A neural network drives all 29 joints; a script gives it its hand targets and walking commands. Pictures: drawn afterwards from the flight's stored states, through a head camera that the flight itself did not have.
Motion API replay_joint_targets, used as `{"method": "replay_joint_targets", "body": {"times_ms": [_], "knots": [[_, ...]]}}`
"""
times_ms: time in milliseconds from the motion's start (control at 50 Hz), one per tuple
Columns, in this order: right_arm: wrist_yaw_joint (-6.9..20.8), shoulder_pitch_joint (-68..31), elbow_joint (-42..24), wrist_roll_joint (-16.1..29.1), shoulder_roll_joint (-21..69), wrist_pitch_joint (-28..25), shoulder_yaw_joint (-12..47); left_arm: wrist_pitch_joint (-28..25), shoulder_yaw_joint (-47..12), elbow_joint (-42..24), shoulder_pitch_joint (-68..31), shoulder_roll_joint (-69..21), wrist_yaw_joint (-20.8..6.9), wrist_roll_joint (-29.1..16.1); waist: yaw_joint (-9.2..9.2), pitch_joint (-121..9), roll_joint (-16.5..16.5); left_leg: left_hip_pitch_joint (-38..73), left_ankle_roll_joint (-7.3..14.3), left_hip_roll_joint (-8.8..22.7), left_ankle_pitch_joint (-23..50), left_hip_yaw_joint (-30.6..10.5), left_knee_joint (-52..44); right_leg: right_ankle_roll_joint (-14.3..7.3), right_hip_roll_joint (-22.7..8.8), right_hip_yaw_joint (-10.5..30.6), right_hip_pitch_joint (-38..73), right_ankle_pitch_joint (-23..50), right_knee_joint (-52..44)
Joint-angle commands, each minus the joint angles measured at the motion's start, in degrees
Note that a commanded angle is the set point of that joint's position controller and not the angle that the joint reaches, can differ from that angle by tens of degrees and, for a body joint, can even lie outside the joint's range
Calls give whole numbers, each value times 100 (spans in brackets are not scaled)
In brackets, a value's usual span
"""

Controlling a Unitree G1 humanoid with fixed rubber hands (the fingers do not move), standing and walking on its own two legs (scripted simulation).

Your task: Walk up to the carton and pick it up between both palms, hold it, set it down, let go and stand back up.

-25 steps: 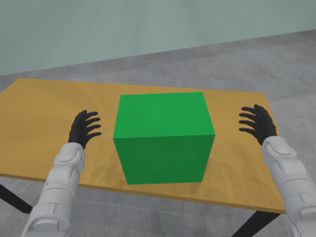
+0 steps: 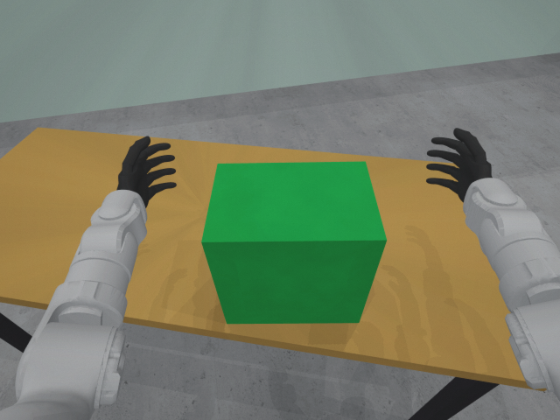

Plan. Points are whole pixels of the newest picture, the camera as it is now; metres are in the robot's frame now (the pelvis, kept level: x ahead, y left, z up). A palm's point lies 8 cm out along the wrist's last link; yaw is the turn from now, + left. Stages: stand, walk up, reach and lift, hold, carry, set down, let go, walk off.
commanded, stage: reach and lift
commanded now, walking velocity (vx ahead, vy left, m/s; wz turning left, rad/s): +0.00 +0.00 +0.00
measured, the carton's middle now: (292, 247) +0.42 +0.05 -0.01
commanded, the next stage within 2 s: none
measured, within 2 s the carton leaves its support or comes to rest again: neither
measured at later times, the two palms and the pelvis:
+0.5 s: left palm (156, 237) +0.38 +0.27 +0.04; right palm (449, 228) +0.42 -0.21 +0.06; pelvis -0.01 +0.01 -0.01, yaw -1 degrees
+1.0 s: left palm (172, 232) +0.39 +0.24 +0.05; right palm (405, 224) +0.43 -0.14 +0.05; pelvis -0.01 +0.01 -0.01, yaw +2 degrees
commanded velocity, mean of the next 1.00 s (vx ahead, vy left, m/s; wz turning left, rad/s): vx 0.00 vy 0.00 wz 0.00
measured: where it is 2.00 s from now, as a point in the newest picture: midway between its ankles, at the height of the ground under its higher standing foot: outside the picture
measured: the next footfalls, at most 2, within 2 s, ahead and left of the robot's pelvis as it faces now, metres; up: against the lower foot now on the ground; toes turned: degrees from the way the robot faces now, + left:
none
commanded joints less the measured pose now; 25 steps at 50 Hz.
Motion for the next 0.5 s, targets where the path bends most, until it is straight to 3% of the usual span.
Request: {"method": "replay_joint_targets", "body": {"times_ms": [0, 180, 340, 480], "knots": [[30, -2136, -211, 79, -812, -190, -39, -277, 108, -93, -2170, 796, -9, -44, 22, -1932, -51, 828, -221, -365, 2153, 15, 219, 219, 114, 162, 604, 1316, 129], [182, -1735, 642, 42, -520, -969, 153, -1494, -108, 1143, -1821, 490, -146, -4, -63, -1788, 28, 407, -206, -316, 2067, -56, 288, 159, 29, 317, 106, 771, 141], [394, -2121, 549, 39, -608, -1722, 107, -2459, -453, 1192, -2265, 507, 59, -503, -2, -2967, 233, 347, -378, -311, 2341, -94, 741, 238, 185, 178, -1114, 784, 532], [462, -2028, 1265, 186, -528, -2177, 348, -2874, -483, 2055, -2080, 366, 35, -502, -10, -3394, -26, -228, -308, -286, 2763, -88, 1220, 287, 176, 264, -1713, 973, 936]]}}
